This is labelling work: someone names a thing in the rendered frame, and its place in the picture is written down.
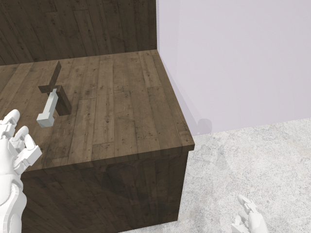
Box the counter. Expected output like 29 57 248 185
0 0 195 233

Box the robot right hand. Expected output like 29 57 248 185
232 194 269 233

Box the tap lever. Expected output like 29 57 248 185
37 88 58 128

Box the robot left hand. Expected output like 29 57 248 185
0 109 42 178

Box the left robot forearm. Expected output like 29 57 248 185
0 174 27 233

